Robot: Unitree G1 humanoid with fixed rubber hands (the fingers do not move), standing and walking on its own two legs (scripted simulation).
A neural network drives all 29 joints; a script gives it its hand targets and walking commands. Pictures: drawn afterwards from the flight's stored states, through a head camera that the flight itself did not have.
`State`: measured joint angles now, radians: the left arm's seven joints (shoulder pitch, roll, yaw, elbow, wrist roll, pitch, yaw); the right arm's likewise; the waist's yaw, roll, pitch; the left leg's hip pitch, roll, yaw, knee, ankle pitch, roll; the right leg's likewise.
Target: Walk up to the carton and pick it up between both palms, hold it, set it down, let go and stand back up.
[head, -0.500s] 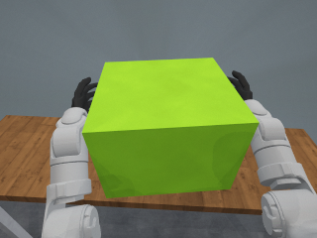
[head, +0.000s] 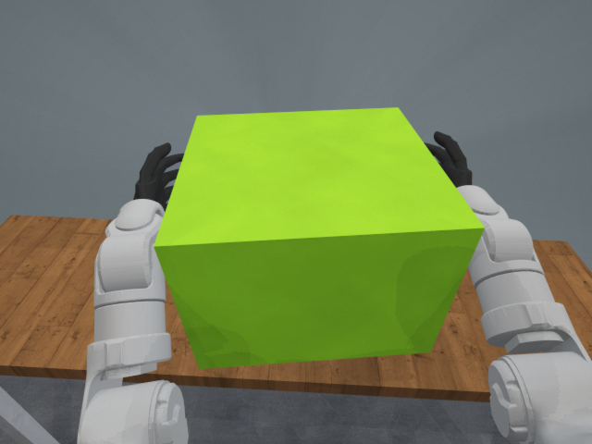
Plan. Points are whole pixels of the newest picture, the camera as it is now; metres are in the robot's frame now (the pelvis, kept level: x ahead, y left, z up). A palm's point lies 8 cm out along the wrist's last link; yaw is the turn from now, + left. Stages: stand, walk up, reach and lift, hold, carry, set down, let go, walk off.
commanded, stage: hold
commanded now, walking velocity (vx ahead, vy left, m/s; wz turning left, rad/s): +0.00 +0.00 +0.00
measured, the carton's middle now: (307, 227) +0.36 +0.00 +0.16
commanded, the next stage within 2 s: set down in 2.00 s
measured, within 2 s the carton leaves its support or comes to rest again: neither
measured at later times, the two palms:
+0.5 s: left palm (152, 205) +0.36 +0.20 +0.20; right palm (452, 191) +0.37 -0.18 +0.21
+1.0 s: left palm (152, 204) +0.36 +0.20 +0.20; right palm (451, 190) +0.37 -0.18 +0.21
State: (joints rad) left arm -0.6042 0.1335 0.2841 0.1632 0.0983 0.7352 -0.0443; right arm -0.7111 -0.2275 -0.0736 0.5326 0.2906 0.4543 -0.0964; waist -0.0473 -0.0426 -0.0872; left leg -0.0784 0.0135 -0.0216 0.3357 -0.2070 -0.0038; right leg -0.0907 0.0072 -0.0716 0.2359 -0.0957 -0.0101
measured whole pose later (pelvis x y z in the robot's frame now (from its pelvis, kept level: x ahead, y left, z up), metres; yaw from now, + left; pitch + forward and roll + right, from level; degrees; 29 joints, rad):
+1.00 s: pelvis +0.00 +0.00 +0.00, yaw +0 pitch -3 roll -1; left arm -0.61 0.14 0.28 0.17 0.09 0.73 -0.04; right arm -0.71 -0.23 -0.07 0.54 0.29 0.45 -0.10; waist -0.05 -0.05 -0.09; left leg -0.08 0.01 -0.02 0.34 -0.21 0.00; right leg -0.09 0.01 -0.07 0.24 -0.10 -0.01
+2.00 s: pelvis -0.01 +0.00 +0.00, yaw -1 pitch -4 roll -1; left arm -0.61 0.12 0.32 0.13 0.12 0.76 -0.07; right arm -0.69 -0.22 -0.08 0.50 0.28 0.46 -0.10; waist -0.05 -0.02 -0.07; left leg -0.06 0.00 -0.01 0.32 -0.19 0.00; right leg -0.09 0.00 -0.06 0.24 -0.09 -0.01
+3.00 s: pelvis +0.02 +0.00 +0.00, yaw +2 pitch -1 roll -1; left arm -0.54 0.09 0.24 0.26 0.12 0.43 -0.04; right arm -0.56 -0.20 -0.12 0.61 0.14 0.09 0.00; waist -0.04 -0.03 -0.01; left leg -0.07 0.00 -0.05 0.32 -0.22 -0.01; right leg -0.08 0.00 -0.10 0.23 -0.13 0.00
